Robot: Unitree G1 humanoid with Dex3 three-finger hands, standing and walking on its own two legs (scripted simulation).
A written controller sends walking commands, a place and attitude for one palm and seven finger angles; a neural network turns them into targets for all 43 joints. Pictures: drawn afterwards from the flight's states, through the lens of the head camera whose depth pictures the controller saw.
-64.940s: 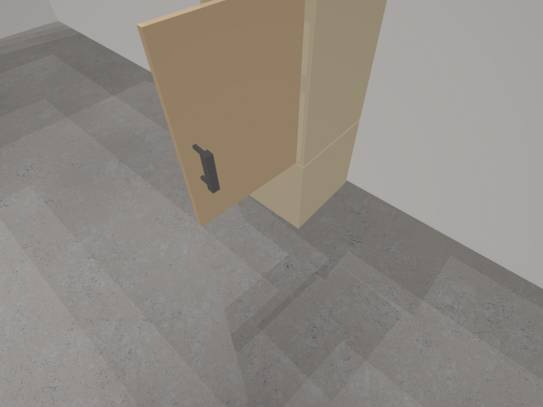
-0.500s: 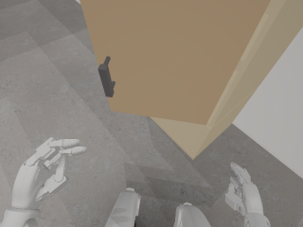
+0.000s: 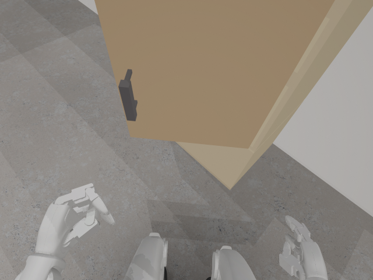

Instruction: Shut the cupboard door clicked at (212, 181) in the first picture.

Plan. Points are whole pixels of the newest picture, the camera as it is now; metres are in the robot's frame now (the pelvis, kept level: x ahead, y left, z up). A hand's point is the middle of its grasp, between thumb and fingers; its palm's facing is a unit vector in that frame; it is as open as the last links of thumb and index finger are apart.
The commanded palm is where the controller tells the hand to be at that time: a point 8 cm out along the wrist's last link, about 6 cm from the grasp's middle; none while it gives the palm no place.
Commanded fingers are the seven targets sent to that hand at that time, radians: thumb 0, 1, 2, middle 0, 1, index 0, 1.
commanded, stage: raise the hand and make a fist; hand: left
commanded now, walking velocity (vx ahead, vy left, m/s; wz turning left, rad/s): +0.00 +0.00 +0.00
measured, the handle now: (130, 95) +0.53 +0.19 +0.02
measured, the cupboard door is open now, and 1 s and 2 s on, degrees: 40 40 40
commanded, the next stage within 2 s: bring the fist close to the handle in 0.82 s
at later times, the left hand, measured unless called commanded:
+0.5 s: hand (88, 208) +0.23 +0.20 +0.06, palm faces +0.01 -1.00 -0.03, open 3.1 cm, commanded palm +0.21 +0.24 +0.05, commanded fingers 0.00 0.90 0.90 -1.30 -1.50 -1.30 -1.50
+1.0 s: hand (111, 211) +0.23 +0.16 +0.05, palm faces -0.02 -1.00 -0.04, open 3.1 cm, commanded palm +0.23 +0.22 +0.05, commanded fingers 0.00 0.90 0.90 -1.30 -1.50 -1.30 -1.50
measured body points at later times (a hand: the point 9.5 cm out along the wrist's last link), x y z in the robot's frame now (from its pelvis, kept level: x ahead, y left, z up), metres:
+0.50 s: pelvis +0.01 +0.00 +0.01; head +0.08 +0.03 +0.45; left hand +0.23 +0.25 +0.06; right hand +0.20 -0.23 -0.06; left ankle +0.06 +0.09 -0.61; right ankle +0.03 -0.13 -0.61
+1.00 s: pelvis +0.01 -0.03 +0.00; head +0.08 -0.02 +0.45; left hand +0.23 +0.21 +0.06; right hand +0.20 -0.26 -0.07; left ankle +0.06 +0.09 -0.61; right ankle +0.03 -0.13 -0.61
